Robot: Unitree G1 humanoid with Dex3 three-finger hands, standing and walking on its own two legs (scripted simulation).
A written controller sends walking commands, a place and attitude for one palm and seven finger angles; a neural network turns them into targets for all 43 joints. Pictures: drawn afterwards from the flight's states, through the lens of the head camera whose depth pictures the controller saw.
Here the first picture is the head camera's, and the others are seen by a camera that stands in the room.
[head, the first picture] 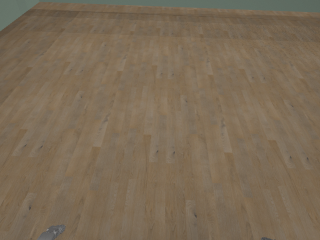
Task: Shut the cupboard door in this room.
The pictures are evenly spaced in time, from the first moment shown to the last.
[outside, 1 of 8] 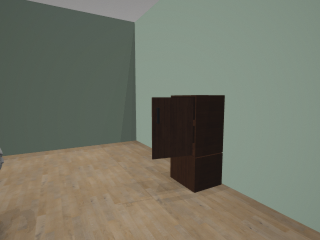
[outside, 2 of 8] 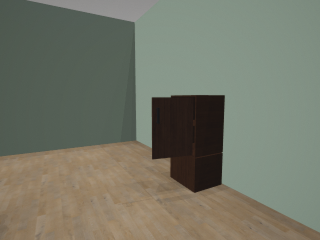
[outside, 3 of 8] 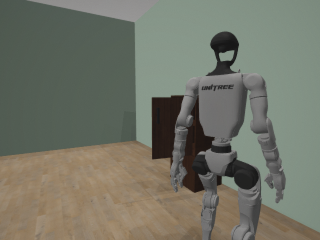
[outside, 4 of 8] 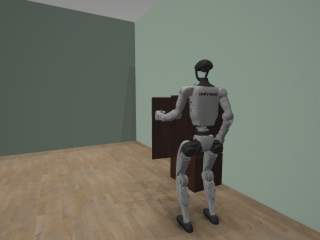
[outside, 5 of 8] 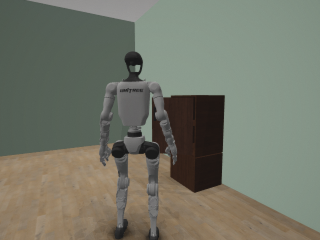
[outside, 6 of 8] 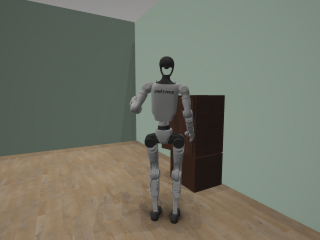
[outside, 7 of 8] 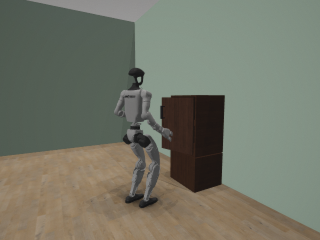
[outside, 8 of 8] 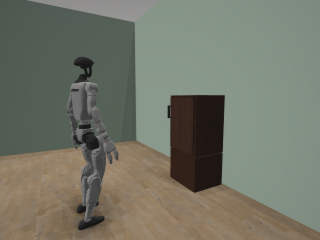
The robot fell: no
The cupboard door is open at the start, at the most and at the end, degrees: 79 79 0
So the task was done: yes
